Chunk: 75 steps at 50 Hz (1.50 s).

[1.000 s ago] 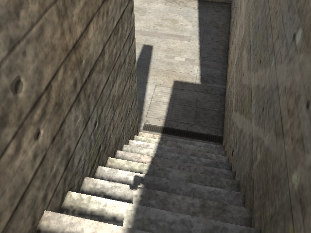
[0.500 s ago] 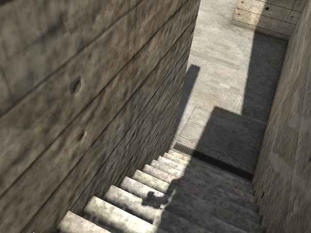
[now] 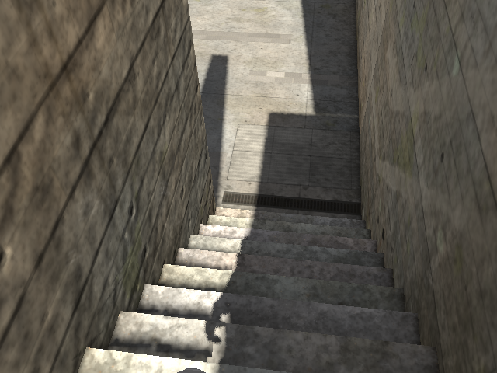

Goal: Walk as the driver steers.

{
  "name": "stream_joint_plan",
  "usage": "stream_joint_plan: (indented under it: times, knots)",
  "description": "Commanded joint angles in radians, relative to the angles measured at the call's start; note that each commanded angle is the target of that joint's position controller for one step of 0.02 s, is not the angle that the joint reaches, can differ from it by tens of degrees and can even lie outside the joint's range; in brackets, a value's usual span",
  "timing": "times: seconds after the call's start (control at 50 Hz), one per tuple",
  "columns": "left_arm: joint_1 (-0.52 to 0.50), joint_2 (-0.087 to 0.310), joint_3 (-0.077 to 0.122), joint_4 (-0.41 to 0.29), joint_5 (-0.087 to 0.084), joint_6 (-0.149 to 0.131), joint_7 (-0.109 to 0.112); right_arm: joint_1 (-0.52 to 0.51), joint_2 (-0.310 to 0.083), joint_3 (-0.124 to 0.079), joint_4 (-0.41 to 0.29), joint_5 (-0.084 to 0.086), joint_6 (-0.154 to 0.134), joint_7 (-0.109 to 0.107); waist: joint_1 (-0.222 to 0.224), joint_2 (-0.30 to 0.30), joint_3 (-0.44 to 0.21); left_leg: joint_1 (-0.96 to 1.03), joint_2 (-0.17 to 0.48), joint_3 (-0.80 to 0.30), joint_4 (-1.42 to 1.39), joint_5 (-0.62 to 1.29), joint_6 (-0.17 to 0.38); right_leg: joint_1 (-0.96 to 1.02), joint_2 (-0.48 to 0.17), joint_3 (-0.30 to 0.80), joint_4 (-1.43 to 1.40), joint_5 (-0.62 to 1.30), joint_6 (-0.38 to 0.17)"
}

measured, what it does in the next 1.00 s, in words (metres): goes down: left foot 0.21 m lower, then right foot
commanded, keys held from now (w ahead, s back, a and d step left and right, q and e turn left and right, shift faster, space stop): e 0.16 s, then no key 0.14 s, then w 0.64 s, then w+q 0.06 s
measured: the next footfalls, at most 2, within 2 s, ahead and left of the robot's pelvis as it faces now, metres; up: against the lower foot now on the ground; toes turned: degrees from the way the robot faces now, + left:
left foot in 0.34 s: +0.27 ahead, +0.17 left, -0.21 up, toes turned -16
right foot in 0.92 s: +0.28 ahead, -0.13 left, -0.21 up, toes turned -11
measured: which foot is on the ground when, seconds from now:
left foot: up 0.00-0.32, down 0.34-0.96, up 0.98-1.00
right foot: down 0.00-0.34, up 0.36-0.90, down 0.92-1.00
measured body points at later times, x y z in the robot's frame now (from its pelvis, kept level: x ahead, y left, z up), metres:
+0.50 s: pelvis +0.17 +0.10 -0.20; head +0.15 +0.13 +0.24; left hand +0.30 +0.29 -0.35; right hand +0.00 -0.09 -0.34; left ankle +0.24 +0.18 -0.93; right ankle +0.12 -0.04 -0.64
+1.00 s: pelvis +0.27 +0.01 -0.24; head +0.26 +0.00 +0.21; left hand +0.37 +0.26 -0.35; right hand +0.26 -0.26 -0.37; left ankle +0.26 +0.18 -0.88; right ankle +0.24 -0.12 -0.93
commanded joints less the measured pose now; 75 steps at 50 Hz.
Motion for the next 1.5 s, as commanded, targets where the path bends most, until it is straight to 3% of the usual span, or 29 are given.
stream_joint_plan:
  times: [0.02, 0.14, 0.16, 0.24, 0.32, 0.36, 0.38, 0.4, 0.42, 0.44, 0.46, 0.48, 0.62, 0.72, 0.86, 0.9, 0.94, 0.98, 1.02, 1.06, 1.14, 1.2, 1.3, 1.34, 1.36, 1.38, 1.4, 1.46, 1.5]
  knots:
    - [-0.064, 0.152, 0.034, -0.095, 0.016, -0.012, 0.053, 0.124, -0.026, -0.027, -0.018, -0.028, -0.023, 0.025, -0.083, -0.141, -0.191, 0.363, -0.048, 0.042, -0.246, 0.437, -0.003, -0.094, -0.173, 0.180, -0.032, 0.945, -0.147]
    - [0.169, 0.155, 0.086, -0.058, -0.003, -0.016, 0.060, -0.193, -0.107, -0.089, -0.098, 0.013, -0.041, 0.087, 0.060, -0.181, -0.033, -0.283, -0.020, -0.178, -0.473, 0.133, 0.052, 0.387, -0.224, 0.544, 0.088, 0.541, -0.234]
    - [0.067, 0.142, 0.076, -0.085, -0.022, 0.005, 0.094, -0.214, -0.102, -0.070, -0.106, -0.025, -0.040, 0.093, 0.025, -0.105, 0.003, -0.104, -0.034, -0.161, -0.699, 0.390, 0.047, 0.177, -0.156, 0.446, 0.133, 0.324, -0.194]
    - [-0.075, 0.146, 0.069, -0.086, -0.031, 0.009, 0.081, 0.094, -0.058, -0.083, 0.016, 0.004, -0.024, 0.102, -0.060, -0.109, 0.019, 0.753, -0.060, -0.073, -0.927, 0.747, 0.045, -0.429, -0.047, 0.300, 0.186, -0.133, -0.134]
    - [-0.031, 0.075, 0.050, -0.052, -0.030, 0.004, 0.036, 0.410, -0.116, -0.130, 0.153, 0.026, -0.007, 0.112, -0.116, -0.106, 0.012, 0.978, 0.106, -0.017, -1.386, 0.647, 0.073, -0.273, 0.003, 0.192, 0.608, 0.064, -0.049]
    - [0.040, -0.037, 0.052, 0.053, -0.043, -0.029, -0.014, 0.691, -0.085, -0.093, 0.293, -0.020, -0.017, 0.136, -0.176, 0.218, -0.038, 1.248, 0.170, -0.024, -0.979, 1.103, 0.113, -0.652, 0.213, 0.059, 1.474, -0.653, 0.072]
    - [0.220, -0.060, 0.053, 0.034, -0.052, -0.024, -0.030, 0.572, -0.038, -0.059, 0.309, 0.008, -0.021, 0.155, 0.021, 0.418, -0.057, 1.248, 0.194, -0.190, -0.902, 1.197, 0.154, -0.758, 0.125, 0.132, 1.538, -0.603, 0.110]
    - [0.199, -0.021, 0.055, 0.012, -0.054, -0.014, -0.033, 0.518, -0.059, -0.060, 0.316, 0.028, -0.015, 0.150, 0.031, 0.412, -0.068, 1.164, 0.243, -0.286, -0.997, 0.779, 0.202, -0.776, 0.056, 0.097, 1.532, -0.544, 0.136]
    - [0.086, 0.033, 0.068, 0.007, -0.061, 0.004, -0.018, 0.490, -0.017, -0.047, 0.295, 0.010, -0.008, 0.141, -0.014, 0.187, -0.043, 1.021, 0.175, -0.244, -1.061, 0.302, 0.187, -0.751, 0.017, 0.062, 1.487, -0.449, 0.120]
    - [-0.038, 0.003, 0.050, -0.084, -0.088, 0.021, 0.006, 0.420, -0.250, -0.105, 0.340, -0.007, -0.002, 0.118, 0.036, 0.284, -0.021, 0.816, 0.307, -0.631, -1.302, -0.286, 0.291, -0.751, -0.048, -0.008, 1.541, -0.290, 0.088]
    - [-0.184, 0.069, 0.060, -0.119, -0.087, 0.038, 0.031, 0.349, -0.200, -0.080, 0.311, -0.015, 0.005, 0.095, 0.003, 0.092, 0.078, 0.695, 0.313, -0.679, -1.430, -0.674, 0.267, -0.795, -0.074, 0.010, 1.553, -0.184, 0.079]
    - [-0.246, 0.057, 0.052, -0.156, -0.077, 0.045, 0.036, 0.296, -0.187, -0.062, 0.307, -0.016, 0.010, 0.074, 0.012, 0.116, 0.129, 0.587, 0.305, -0.686, -1.447, -0.789, 0.248, -0.777, -0.086, 0.033, 1.544, -0.130, 0.062]
    - [-0.165, -0.036, 0.032, -0.161, -0.011, 0.028, 0.009, 0.480, -0.013, 0.000, 0.343, -0.011, -0.016, 0.016, -0.009, 0.061, 0.061, 0.591, 0.132, -0.374, -1.226, -0.482, 0.278, -0.786, -0.096, 0.021, 1.025, 0.283, 0.123]
    - [-0.154, 0.005, 0.059, -0.160, -0.019, 0.015, -0.015, 0.437, -0.121, -0.049, 0.320, 0.010, -0.008, 0.011, -0.012, 0.142, 0.030, 0.606, 0.167, -0.375, -1.284, -0.474, 0.317, -0.523, -0.160, -0.009, 0.708, 0.460, 0.169]
    - [-0.259, 0.031, 0.055, -0.166, -0.029, -0.047, -0.043, 0.396, -0.106, -0.088, 0.278, 0.030, 0.001, 0.034, -0.111, 0.126, 0.129, 0.727, 0.146, -0.314, -1.162, -0.290, 0.360, -0.479, -0.200, -0.062, 0.205, 0.184, 0.095]
    - [-0.083, 0.060, 0.077, -0.088, -0.006, -0.058, -0.050, 0.309, -0.150, -0.099, 0.252, 0.021, 0.002, 0.049, -0.008, 0.177, 0.023, 0.515, 0.138, -0.233, -1.084, 0.027, 0.366, -0.071, -0.134, -0.199, 0.277, 0.186, 0.072]
    - [0.329, 0.119, 0.118, 0.043, 0.016, -0.071, -0.050, 0.136, -0.100, -0.087, 0.197, 0.032, -0.011, 0.057, 0.215, 0.011, -0.061, 0.321, 0.008, -0.113, -0.607, 0.317, 0.265, 0.307, -0.093, -0.231, 0.159, 0.141, 0.024]
    - [0.362, 0.096, 0.089, 0.062, 0.007, -0.086, -0.080, 0.216, 0.016, -0.064, 0.172, 0.030, -0.047, 0.042, 0.097, -0.354, -0.052, 0.011, -0.221, -0.198, -0.074, -0.432, 0.189, 0.340, -0.349, 0.269, -0.065, 0.652, -0.138]
    - [0.247, 0.198, 0.119, 0.061, 0.000, -0.093, -0.110, 0.184, -0.046, -0.078, 0.123, 0.094, -0.036, 0.036, 0.003, -0.225, 0.005, -0.157, -0.132, -0.188, -0.068, -0.381, 0.184, 0.212, -0.547, 0.571, -0.251, 0.153, -0.262]
    - [0.031, 0.122, 0.087, 0.036, 0.037, -0.097, -0.102, 0.130, -0.097, -0.097, 0.138, 0.078, 0.013, 0.020, -0.040, -0.018, 0.051, -0.029, -0.045, -0.208, -0.224, -0.092, 0.196, -0.062, -0.471, 0.368, -0.149, -0.075, -0.163]
    - [0.036, 0.072, 0.060, 0.080, 0.021, -0.122, -0.026, 0.128, -0.057, -0.090, 0.149, 0.042, 0.018, 0.080, -0.055, -0.169, 0.026, 0.074, -0.070, -0.155, -0.439, 0.451, 0.199, -0.158, -0.319, 0.082, -0.005, -0.162, -0.014]
    - [0.060, 0.091, 0.054, 0.094, 0.008, -0.121, 0.038, -0.036, -0.026, -0.074, 0.066, 0.018, 0.000, 0.116, -0.015, -0.079, 0.046, 0.484, -0.131, 0.051, -0.875, 0.841, 0.121, -0.379, -0.239, -0.161, 0.044, -0.139, -0.008]
    - [0.045, 0.102, 0.065, 0.070, -0.015, -0.090, 0.020, 0.035, -0.082, -0.100, 0.092, 0.024, 0.033, 0.139, 0.005, -0.129, 0.035, 0.511, -0.110, 0.083, -0.852, 0.726, 0.095, -0.200, -0.276, -0.125, 0.407, -0.035, 0.000]
    - [-0.069, 0.115, 0.073, 0.060, -0.018, -0.076, 0.007, 0.318, -0.129, -0.128, 0.192, 0.027, 0.032, 0.135, -0.144, -0.215, -0.070, 0.775, -0.012, 0.033, -0.988, 0.667, 0.144, -0.192, -0.295, -0.118, 0.744, 0.244, 0.015]
    - [-0.042, 0.060, 0.065, 0.046, -0.032, -0.076, 0.013, 0.364, -0.116, -0.128, 0.201, 0.023, 0.018, 0.125, -0.148, -0.064, -0.032, 0.796, -0.009, 0.046, -1.487, 0.587, 0.214, -0.060, -0.210, -0.185, 0.980, 0.477, 0.050]
    - [-0.071, 0.091, 0.082, 0.063, -0.016, -0.084, 0.016, 0.521, -0.111, -0.127, 0.267, 0.017, 0.009, 0.119, -0.239, 0.088, -0.036, 1.110, 0.068, -0.023, -1.464, 0.916, 0.301, -0.338, -0.129, -0.243, 1.435, 0.003, 0.070]
    - [0.068, 0.006, 0.058, -0.037, 0.028, -0.094, -0.010, 0.386, -0.189, -0.106, 0.212, 0.025, 0.008, 0.122, -0.015, 0.332, -0.105, 1.418, 0.165, -0.235, -0.893, 1.418, 0.404, -0.868, -0.097, -0.116, 1.529, -0.453, 0.117]
    - [-0.085, 0.145, 0.074, -0.134, -0.004, -0.078, 0.012, 0.210, -0.199, -0.096, 0.137, 0.012, 0.039, 0.095, -0.004, -0.109, -0.268, 1.120, 0.240, -0.336, -0.976, 0.975, 0.461, -0.829, -0.158, -0.004, 1.326, -0.145, 0.118]
    - [-0.177, 0.088, 0.055, -0.195, -0.010, -0.042, 0.025, 0.167, -0.198, -0.080, 0.146, 0.006, 0.037, 0.066, 0.043, -0.049, -0.247, 0.932, 0.298, -0.537, -1.009, 0.688, 0.501, -0.849, -0.172, 0.067, 1.198, 0.019, 0.161]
